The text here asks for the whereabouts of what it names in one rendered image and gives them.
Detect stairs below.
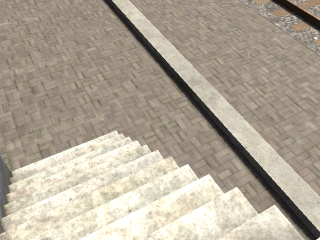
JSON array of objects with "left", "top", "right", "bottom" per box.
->
[{"left": 0, "top": 130, "right": 320, "bottom": 240}]

